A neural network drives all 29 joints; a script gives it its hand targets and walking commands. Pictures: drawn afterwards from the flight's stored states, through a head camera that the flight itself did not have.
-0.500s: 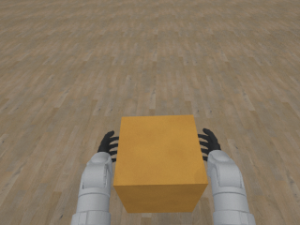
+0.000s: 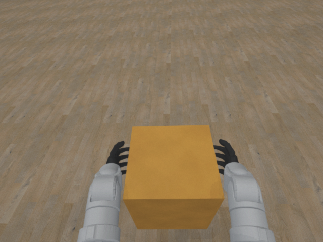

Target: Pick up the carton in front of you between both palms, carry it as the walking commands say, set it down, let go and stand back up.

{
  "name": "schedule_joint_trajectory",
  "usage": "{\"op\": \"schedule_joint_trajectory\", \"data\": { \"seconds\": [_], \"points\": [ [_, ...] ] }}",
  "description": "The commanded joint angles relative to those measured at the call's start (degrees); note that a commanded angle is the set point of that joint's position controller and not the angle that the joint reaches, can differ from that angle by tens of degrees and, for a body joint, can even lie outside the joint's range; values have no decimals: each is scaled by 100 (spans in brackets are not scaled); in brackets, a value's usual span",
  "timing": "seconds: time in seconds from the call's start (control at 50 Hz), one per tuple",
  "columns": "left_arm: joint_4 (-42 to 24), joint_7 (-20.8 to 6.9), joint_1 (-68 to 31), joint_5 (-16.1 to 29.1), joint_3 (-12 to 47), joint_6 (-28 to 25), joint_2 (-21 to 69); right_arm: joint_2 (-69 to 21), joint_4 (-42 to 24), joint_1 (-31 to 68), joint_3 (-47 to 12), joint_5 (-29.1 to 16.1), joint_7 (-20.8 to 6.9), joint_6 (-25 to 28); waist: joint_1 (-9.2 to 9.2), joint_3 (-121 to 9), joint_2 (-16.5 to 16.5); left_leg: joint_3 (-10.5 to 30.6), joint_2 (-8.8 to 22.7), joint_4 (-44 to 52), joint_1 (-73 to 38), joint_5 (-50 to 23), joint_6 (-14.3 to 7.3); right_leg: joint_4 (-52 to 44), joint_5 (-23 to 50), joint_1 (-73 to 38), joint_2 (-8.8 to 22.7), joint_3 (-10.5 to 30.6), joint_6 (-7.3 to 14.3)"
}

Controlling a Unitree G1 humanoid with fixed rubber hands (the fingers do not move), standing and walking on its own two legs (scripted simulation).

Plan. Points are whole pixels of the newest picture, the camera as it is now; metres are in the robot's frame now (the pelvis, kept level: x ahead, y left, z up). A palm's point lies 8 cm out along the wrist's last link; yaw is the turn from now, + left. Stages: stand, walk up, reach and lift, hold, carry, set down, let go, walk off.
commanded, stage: hold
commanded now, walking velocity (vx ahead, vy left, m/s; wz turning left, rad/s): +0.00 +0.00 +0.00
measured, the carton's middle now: (171, 179) +0.30 +0.01 -0.04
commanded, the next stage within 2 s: set down in 0.26 s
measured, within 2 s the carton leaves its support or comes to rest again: neither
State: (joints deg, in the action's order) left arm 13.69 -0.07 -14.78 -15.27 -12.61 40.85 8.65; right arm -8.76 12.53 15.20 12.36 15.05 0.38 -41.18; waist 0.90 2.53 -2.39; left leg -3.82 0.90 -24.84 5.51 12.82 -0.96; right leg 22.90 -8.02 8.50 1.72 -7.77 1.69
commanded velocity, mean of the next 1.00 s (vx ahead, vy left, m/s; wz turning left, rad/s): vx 0.00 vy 0.00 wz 0.00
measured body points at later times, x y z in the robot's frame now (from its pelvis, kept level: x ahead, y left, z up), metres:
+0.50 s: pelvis -0.02 +0.01 -0.01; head -0.05 -0.01 +0.44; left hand +0.30 +0.17 +0.03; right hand +0.32 -0.13 +0.03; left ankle +0.02 +0.11 -0.74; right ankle +0.06 -0.10 -0.74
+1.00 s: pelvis -0.03 +0.00 -0.09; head +0.18 +0.01 +0.30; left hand +0.37 +0.17 -0.18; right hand +0.37 -0.13 -0.18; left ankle +0.02 +0.11 -0.74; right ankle +0.06 -0.10 -0.74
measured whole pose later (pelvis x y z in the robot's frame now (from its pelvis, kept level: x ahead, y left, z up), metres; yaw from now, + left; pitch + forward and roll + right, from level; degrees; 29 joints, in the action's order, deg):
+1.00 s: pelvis -0.03 +0.00 -0.09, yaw +4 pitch +26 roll -1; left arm 34.0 0.7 -37.2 -14.0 -21.9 8.2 5.2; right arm -7.8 29.3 34.5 23.9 13.3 2.0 -8.2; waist -0.2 2.0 -1.9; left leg 1.7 -2.4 -61.3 65.6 20.0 -0.6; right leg 58.6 -17.4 67.4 -0.7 -2.1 1.6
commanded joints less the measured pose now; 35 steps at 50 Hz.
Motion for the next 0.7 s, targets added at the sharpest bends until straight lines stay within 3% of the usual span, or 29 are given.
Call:
{"op": "schedule_joint_trajectory", "data": {
  "seconds": [0.0,0.02,0.04,0.06,0.08,0.1,0.12,0.14,0.16,0.18,0.2,0.26,0.28,0.3,0.34,0.36,0.4,0.42,0.44,0.46,0.48,0.5,0.52,0.54,0.56,0.6,0.64,0.66,0.68],
  "points": [
    [-326,-1214,-2922,1415,3022,-316,5157,-5222,-438,2697,-3028,-1186,-1110,239,-231,-1620,717,1225,-266,562,740,-276,-267,-52,584,-1688,-423,1427,-34],
    [-351,-1266,-2819,1396,2906,-309,5083,-5178,-708,2807,-3120,-1314,-1114,251,-94,-1609,451,1196,-362,542,1002,-318,-266,-38,725,-1804,-402,1527,11],
    [-3,-1278,-3038,1405,2806,-326,5022,-5067,-26,2557,-2903,-1183,-1080,146,-189,-1248,253,1159,-304,555,1063,152,-305,-24,356,-1764,-355,1466,88],
    [-95,-1221,-2922,1106,2575,-282,4960,-5191,284,2579,-2663,-1151,-1141,153,-29,-1166,24,1061,-436,701,1167,379,-190,-113,-45,-1821,-339,1499,-4],
    [17,-1212,-2947,1214,2689,-320,4968,-5192,225,2658,-2647,-1153,-1176,210,111,-863,301,1268,-227,669,1306,347,-288,-16,-98,-1593,-419,1348,59],
    [-266,-1224,-3058,1201,2787,-381,5069,-5303,-296,2857,-3002,-1294,-1208,245,-19,-1107,-51,1142,-376,686,1226,321,-247,-8,295,-1651,-349,1512,-3],
    [123,-1230,-3028,1205,2690,-329,5280,-5124,-19,2980,-2956,-1322,-1229,191,51,-1277,3,1142,-359,645,1185,186,-225,35,210,-1856,-409,1405,-11],
    [-172,-1190,-3154,1227,2764,-344,5025,-5414,16,2890,-2925,-1292,-1263,191,169,-1540,444,1186,-255,580,677,-64,-290,16,141,-1481,-443,1327,-25],
    [230,-1187,-2771,1064,2560,-222,5131,-5365,-170,3014,-3026,-1347,-1279,249,141,-1164,42,1137,-363,555,974,379,-231,-20,-178,-1559,-326,1509,82],
    [273,-1238,-2915,1041,2538,-241,5272,-5069,168,2802,-2740,-1150,-1260,130,-149,-980,-60,1150,-286,700,1105,457,-230,4,-119,-1593,-415,1451,70],
    [232,-1235,-3100,987,2502,-258,5209,-5306,434,3051,-2571,-1135,-1302,211,59,-1131,42,1116,-372,575,996,627,-196,-76,-463,-1557,-346,1446,45],
    [-81,-1286,-3375,1252,2724,-291,5330,-5301,66,3097,-2807,-1105,-1313,166,-56,-1167,250,1120,-334,683,879,298,-225,-66,-38,-1515,-424,1329,13],
    [-49,-1273,-3271,1115,2543,-227,5124,-5272,227,2848,-2590,-1075,-1315,84,-46,-1213,54,1046,-359,682,556,451,-213,-131,-216,-1486,-402,1375,23],
    [430,-1322,-3442,1188,2497,-264,5415,-5172,258,3175,-2521,-1143,-1284,171,-245,-901,-127,1153,-262,702,1130,891,-218,61,-356,-1531,-504,1297,98],
    [237,-1267,-3936,991,2408,-370,5206,-5194,945,3318,-1940,-716,-1419,271,-202,-827,166,1125,-295,481,674,732,-189,-118,-944,-798,-432,1270,139],
    [580,-1215,-3713,914,2319,-323,5443,-5121,565,3456,-2144,-888,-1445,320,-278,-935,69,1152,-295,506,141,599,-179,7,-634,-659,-443,1313,71],
    [1004,-1282,-3821,843,2078,-508,5257,-5333,1110,3679,-1836,-805,-1414,417,-197,-863,190,1135,-231,581,856,837,-246,16,-710,-1020,-509,1249,51],
    [1329,-1265,-4099,590,1493,-632,5363,-4956,1188,4115,-1656,-482,-1389,492,-131,-700,-13,1252,-205,510,1172,956,-160,136,-766,-1020,-408,1296,107],
    [1660,-1236,-3907,362,1454,-673,5256,-5119,1260,4128,-1603,-559,-1389,633,-5,-451,-126,1154,-319,452,1199,1060,-229,223,-736,-892,-376,1400,109],
    [1758,-1270,-4147,264,1136,-812,5142,-4803,1432,4178,-1256,-248,-1386,691,-344,-808,-54,1063,-370,307,1036,1166,-192,322,-856,-874,-517,1296,20],
    [1603,-1243,-4667,270,1184,-997,5014,-4969,1877,4238,-1172,-192,-1311,814,-20,-511,268,1194,-283,263,925,992,-306,243,-934,-471,-497,1272,95],
    [1795,-1130,-4740,25,693,-1045,4866,-4423,1771,4755,-675,8,-1294,993,-187,-434,-75,1472,-103,289,1230,1350,-205,610,-811,-212,-535,1252,111],
    [1599,-1101,-4639,215,983,-1151,4773,-4784,1735,4349,-894,-104,-1294,1096,-123,-777,107,1169,-304,171,1122,1371,-229,517,-1096,-496,-548,1254,117],
    [1884,-1055,-4564,11,565,-1233,4669,-4584,2066,4440,-579,156,-1311,1157,29,-757,441,1295,-245,120,1429,1244,-251,617,-857,-236,-535,1236,100],
    [2329,-1063,-4126,-353,164,-1285,4333,-4298,1943,4340,-307,252,-1222,1288,-172,-325,-12,1104,-348,-48,1773,1225,-235,717,-937,-213,-510,1308,125],
    [2260,-1013,-4201,-448,-77,-1633,3943,-3857,2066,4449,-155,453,-1134,1591,51,-544,344,1031,-428,-343,1822,492,-279,754,-585,142,-527,1263,50],
    [2074,-918,-4486,-428,130,-1959,3780,-3711,2291,4038,117,562,-1077,1876,-174,-771,37,892,-597,-604,2203,498,-190,906,-544,454,-608,1272,177],
    [2300,-926,-4160,-540,-91,-2152,3683,-3539,2241,4198,-42,551,-1031,2029,-51,-1259,225,912,-563,-688,2187,625,-193,961,-620,293,-570,1237,36],
    [2222,-914,-4536,-374,62,-2399,3685,-3669,2411,4253,74,557,-958,2181,-232,-1351,403,919,-582,-977,2577,801,-260,1240,-752,512,-591,1297,75]
  ]
}}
